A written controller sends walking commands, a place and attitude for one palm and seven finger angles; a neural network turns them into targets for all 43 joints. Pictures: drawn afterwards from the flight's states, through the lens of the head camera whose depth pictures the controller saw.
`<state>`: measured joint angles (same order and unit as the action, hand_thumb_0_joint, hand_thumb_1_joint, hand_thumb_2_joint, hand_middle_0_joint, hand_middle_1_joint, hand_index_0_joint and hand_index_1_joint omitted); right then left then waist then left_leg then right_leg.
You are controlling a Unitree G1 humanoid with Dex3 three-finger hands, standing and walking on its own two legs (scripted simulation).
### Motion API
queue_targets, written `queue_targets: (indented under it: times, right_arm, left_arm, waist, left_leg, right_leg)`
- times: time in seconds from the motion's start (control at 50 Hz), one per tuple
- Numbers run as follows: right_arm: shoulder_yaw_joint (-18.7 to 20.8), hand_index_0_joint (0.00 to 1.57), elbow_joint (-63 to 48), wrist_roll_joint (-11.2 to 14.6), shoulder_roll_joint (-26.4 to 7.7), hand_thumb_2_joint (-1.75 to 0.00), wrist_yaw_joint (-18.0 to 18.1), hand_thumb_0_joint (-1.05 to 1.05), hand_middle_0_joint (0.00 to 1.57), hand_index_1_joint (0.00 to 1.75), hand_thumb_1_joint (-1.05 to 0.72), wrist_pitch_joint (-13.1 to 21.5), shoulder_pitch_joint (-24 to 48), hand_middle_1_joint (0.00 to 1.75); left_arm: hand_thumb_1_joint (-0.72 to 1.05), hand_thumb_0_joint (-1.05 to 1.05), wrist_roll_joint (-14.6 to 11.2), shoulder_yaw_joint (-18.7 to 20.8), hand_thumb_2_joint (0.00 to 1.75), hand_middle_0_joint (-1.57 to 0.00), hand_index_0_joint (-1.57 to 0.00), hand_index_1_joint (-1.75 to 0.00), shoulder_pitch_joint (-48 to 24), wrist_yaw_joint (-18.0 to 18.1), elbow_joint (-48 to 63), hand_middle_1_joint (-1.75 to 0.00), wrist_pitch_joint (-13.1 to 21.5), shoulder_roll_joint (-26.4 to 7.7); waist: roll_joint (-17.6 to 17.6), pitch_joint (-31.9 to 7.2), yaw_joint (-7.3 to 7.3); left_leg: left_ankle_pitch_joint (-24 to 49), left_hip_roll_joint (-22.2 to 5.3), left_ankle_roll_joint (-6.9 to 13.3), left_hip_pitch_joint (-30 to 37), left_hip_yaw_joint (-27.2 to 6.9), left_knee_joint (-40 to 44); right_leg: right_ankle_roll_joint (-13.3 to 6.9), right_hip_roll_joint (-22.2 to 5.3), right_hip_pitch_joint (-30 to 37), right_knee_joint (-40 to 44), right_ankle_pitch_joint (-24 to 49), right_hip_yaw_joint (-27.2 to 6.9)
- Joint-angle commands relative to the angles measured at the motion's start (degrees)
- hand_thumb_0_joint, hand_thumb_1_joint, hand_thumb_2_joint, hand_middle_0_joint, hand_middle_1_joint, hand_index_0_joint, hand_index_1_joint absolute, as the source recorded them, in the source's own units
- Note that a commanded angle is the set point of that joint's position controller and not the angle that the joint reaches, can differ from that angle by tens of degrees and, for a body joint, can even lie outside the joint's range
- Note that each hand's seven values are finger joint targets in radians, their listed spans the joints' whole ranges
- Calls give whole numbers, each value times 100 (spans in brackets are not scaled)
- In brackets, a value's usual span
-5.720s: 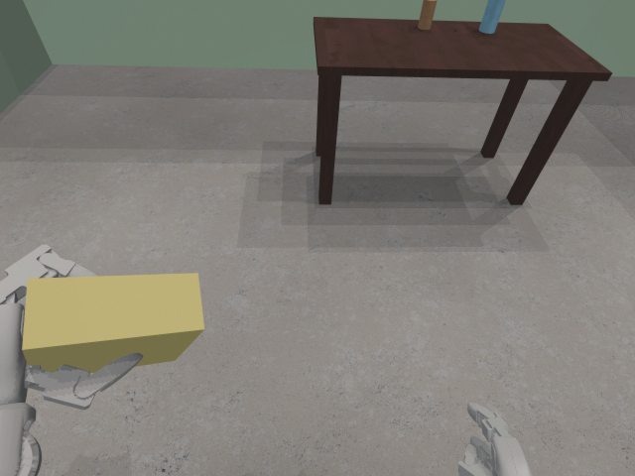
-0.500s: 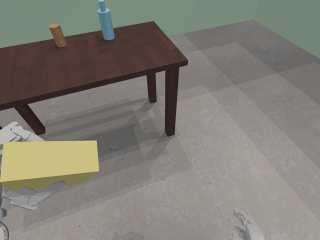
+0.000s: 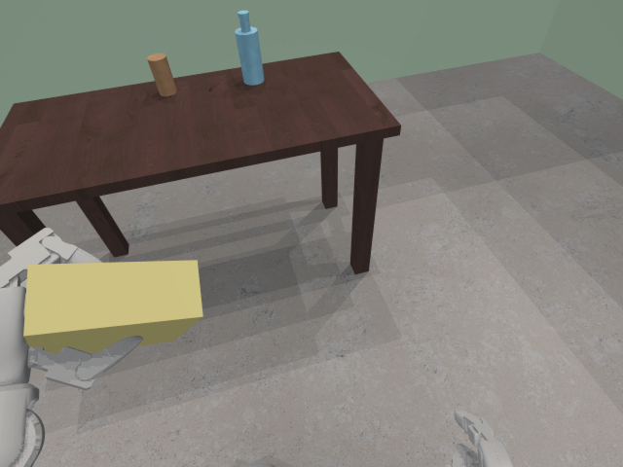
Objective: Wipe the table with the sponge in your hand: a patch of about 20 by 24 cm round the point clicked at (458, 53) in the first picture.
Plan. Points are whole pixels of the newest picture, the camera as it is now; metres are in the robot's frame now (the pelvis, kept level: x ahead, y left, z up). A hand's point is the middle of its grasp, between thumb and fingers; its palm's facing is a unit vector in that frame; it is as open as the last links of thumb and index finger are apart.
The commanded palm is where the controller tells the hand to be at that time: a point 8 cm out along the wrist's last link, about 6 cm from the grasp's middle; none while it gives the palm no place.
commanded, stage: take the last steps up to it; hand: left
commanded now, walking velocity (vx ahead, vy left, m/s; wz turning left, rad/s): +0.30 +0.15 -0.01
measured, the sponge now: (140, 308) +0.23 +0.19 +0.16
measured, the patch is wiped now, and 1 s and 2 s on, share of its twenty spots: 0.00 0.00 0.00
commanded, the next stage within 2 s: none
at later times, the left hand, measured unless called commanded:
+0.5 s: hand (78, 230) +0.31 +0.28 +0.19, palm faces +0.36 -0.82 -0.44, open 9.7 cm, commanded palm +0.25 +0.33 +0.19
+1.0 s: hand (101, 168) +0.42 +0.31 +0.18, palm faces +0.36 -0.82 -0.44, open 9.7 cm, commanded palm +0.37 +0.36 +0.19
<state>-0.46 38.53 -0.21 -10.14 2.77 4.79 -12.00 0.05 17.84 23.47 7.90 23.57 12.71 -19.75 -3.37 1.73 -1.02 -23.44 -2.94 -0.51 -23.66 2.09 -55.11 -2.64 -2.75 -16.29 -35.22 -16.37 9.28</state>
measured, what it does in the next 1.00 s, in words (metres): walks ahead: left foot, then right foot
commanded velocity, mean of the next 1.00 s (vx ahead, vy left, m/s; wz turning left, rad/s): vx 0.30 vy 0.10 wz -0.03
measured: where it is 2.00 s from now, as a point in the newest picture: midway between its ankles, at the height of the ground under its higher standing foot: (308, 424)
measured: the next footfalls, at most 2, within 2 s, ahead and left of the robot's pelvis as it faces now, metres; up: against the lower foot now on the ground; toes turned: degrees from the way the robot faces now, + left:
left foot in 0.30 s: +0.14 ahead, +0.19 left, +0.00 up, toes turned +9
right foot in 0.58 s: +0.17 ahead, -0.05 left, +0.00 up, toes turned -12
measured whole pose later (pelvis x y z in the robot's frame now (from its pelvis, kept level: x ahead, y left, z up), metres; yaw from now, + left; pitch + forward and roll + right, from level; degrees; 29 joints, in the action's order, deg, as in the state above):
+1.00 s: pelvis +0.20 +0.08 +0.00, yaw -3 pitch -1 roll +2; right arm 3.7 32.8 0.2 -14.0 4.1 3.7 -10.3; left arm -1.0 22.0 26.8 9.8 33.1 14.6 -23.3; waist 3.1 5.5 -0.6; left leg -10.1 -4.0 0.6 -20.1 10.4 -33.4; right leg 0.8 -6.5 -15.1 -46.7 -28.4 5.2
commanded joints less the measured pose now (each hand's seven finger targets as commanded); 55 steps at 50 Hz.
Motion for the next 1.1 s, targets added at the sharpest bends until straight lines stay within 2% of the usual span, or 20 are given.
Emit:
queue_targets:
  times: [0.0, 0.06, 0.18, 0.24, 0.28, 0.32, 0.42, 0.52, 0.54, 0.56, 0.58, 0.6, 0.66, 0.74, 0.82, 0.9, 0.92, 0.94, 0.98, 1.08]
  right_arm:
    - [266, 20, -895, 30, -694, -90, 11, 0, 20, 30, -90, 139, 644, 30]
    - [280, 20, -968, 22, -681, -90, 11, 0, 20, 30, -90, 90, 640, 30]
    - [334, 20, -1214, 3, -611, -90, 74, 0, 20, 30, -90, 224, 546, 30]
    - [430, 20, -1202, 8, -733, -90, 173, 0, 20, 30, -90, 269, 351, 30]
    - [556, 20, -1275, 79, -1039, -90, 162, 0, 20, 30, -90, 275, 280, 30]
    - [472, 20, -1155, 51, -845, -90, 115, 0, 20, 30, -90, 318, 420, 30]
    - [393, 20, -1072, 87, -769, -90, 42, 0, 20, 30, -90, 456, 455, 30]
    - [301, 20, -1049, 45, -750, -90, 119, 0, 20, 30, -90, 390, 464, 30]
    - [307, 20, -1047, 63, -730, -90, 142, 0, 20, 30, -90, 332, 490, 30]
    - [295, 20, -1081, 72, -638, -90, 135, 0, 20, 30, -90, 262, 464, 30]
    - [229, 20, -1167, 68, -517, -90, 109, 0, 20, 30, -90, 220, 556, 30]
    - [325, 20, -1123, 69, -720, -90, 50, 0, 20, 30, -90, 241, 584, 30]
    - [206, 20, -970, 67, -612, -90, 19, 0, 20, 30, -90, 120, 727, 30]
    - [207, 20, -1040, 6, -614, -90, -1, 0, 20, 30, -90, 40, 639, 30]
    - [297, 20, -1301, 0, -593, -90, 21, 0, 20, 30, -90, 107, 650, 30]
    - [423, 20, -1321, 14, -709, -90, 142, 0, 20, 30, -90, 143, 359, 30]
    - [489, 20, -1340, 41, -839, -90, 162, 0, 20, 30, -90, 142, 286, 30]
    - [549, 20, -1362, 69, -958, -90, 137, 0, 20, 30, -90, 140, 337, 30]
    - [432, 20, -1272, 47, -817, -90, 116, 0, 20, 30, -90, 193, 486, 30]
    - [395, 20, -1183, 86, -759, -90, 41, 0, 20, 30, -90, 383, 509, 30]
  left_arm:
    - [10, 0, -143, 1000, 130, -120, -120, -160, -162, 87, 1249, -160, 472, -1187]
    - [10, 0, -131, 1002, 130, -120, -120, -160, 61, 99, 1437, -160, 543, -1121]
    - [10, 0, -129, 1001, 130, -120, -120, -160, 86, 282, 1853, -160, 410, -1124]
    - [10, 0, -98, 982, 130, -120, -120, -160, -177, 320, 1928, -160, 433, -1088]
    - [10, 0, -93, 844, 130, -120, -120, -160, -354, 302, 2200, -160, 488, -957]
    - [10, 0, -40, 1013, 130, -120, -120, -160, -178, 239, 1590, -160, 539, -1225]
    - [10, 0, -125, 875, 130, -120, -120, -160, 257, 176, 2292, -160, 532, -964]
    - [10, 0, -134, 1004, 130, -120, -120, -160, 305, 223, 1685, -160, 333, -1045]
    - [10, 0, -126, 1004, 130, -120, -120, -160, 195, 219, 1510, -160, 287, -1042]
    - [10, 0, -85, 1005, 130, -120, -120, -160, 164, 210, 1339, -160, 245, -1086]
    - [10, 0, -108, 1159, 130, -120, -120, -160, -12, 238, 1324, -160, 231, -1335]
    - [10, 0, -238, 1254, 130, -120, -120, -160, -169, 221, 1206, -160, 237, -1374]
    - [10, 0, -192, 1163, 130, -120, -120, -160, -180, 139, 1468, -160, 392, -1260]
    - [10, 0, -111, 992, 130, -120, -120, -160, 164, 187, 1614, -160, 497, -1082]
    - [10, 0, -129, 1088, 130, -120, -120, -160, 245, 297, 2089, -160, 439, -1170]
    - [10, 0, -127, 1108, 130, -120, -120, -160, 88, 359, 2144, -160, 436, -1168]
    - [10, 0, -140, 1068, 130, -120, -120, -160, -40, 354, 2219, -160, 493, -1121]
    - [10, 0, -160, 1046, 130, -120, -120, -160, -118, 349, 2247, -160, 535, -1078]
    - [10, 0, -137, 1134, 130, -120, -120, -160, -101, 259, 1670, -160, 552, -1303]
    - [10, 0, -172, 1016, 130, -120, -120, -160, 221, 176, 2533, -160, 529, -1083]
  waist:
    - [875, -136, 88]
    - [1042, -403, 135]
    - [1384, -592, -45]
    - [667, -680, 81]
    - [-1555, -887, 197]
    - [-1465, -618, 179]
    - [-1065, -655, 91]
    - [-715, -751, 61]
    - [-309, -768, 47]
    - [573, -786, 44]
    - [1950, -692, 40]
    - [2178, -603, -14]
    - [887, -472, 40]
    - [1073, -625, 81]
    - [1277, -711, -105]
    - [588, -949, 118]
    - [-279, -1116, 215]
    - [-1500, -1203, 188]
    - [-1309, -851, 171]
    - [-1104, -772, 67]
  left_leg:
    - [583, -378, -143, -1688, -336, -1313]
    - [738, -432, -113, -1042, -38, -4]
    - [765, -42, 38, 374, 740, 2045]
    - [1032, 11, 83, 1414, 917, 3038]
    - [2043, -1507, 737, 2810, -1290, 3497]
    - [821, -2168, 1524, 1934, -2321, 4067]
    - [1574, -1467, 1116, 1405, -600, 3798]
    - [924, -1232, 675, 913, -42, 3134]
    - [589, -1068, 550, 549, 131, 2627]
    - [245, -653, 374, -114, 491, 1428]
    - [-578, 38, 99, -1451, 704, 26]
    - [-542, -28, -11, -1810, 16, -1068]
    - [77, -334, -148, -1935, -308, -1558]
    - [539, -311, -115, -1061, 271, 229]
    - [688, -50, -15, -173, 814, 1685]
    - [1427, 48, 71, 1548, 990, 3029]
    - [1577, -459, 325, 2305, 259, 3189]
    - [2578, -1685, 904, 3046, -1427, 3332]
    - [1289, -2343, 1556, 2137, -2524, 3917]
    - [1836, -1579, 1124, 1543, -548, 3789]
  right_leg:
    - [-700, -1941, 843, 2307, -276, -2267]
    - [-514, -1678, 817, 2041, 777, -1317]
    - [-468, -1514, 733, 1726, 257, -1264]
    - [-169, -1067, 495, 755, 213, -932]
    - [343, -114, -1264, -1831, -1191, -133]
    - [315, -242, -1920, -3312, -1887, -687]
    - [427, -276, -1183, -1837, -891, -279]
    - [413, 97, 406, 350, -285, 207]
    - [331, -18, 882, 811, -117, -11]
    - [-34, -721, 1278, 1327, -406, -1190]
    - [-655, -1948, 1918, 1900, -41, -3383]
    - [-835, -2387, 1769, 2184, -127, -4026]
    - [-768, -2036, 1618, 1773, 1468, -2463]
    - [-527, -1588, 1337, 1521, 2759, -1055]
    - [-523, -1543, 1324, 1387, 2536, -1011]
    - [-137, -1058, 743, 158, 1732, -622]
    - [69, -755, 50, -910, 1183, -401]
    - [340, -124, -1247, -2205, -1171, -147]
    - [317, -189, -1877, -3581, -1941, -805]
    - [437, -381, -1501, -2361, -823, -418]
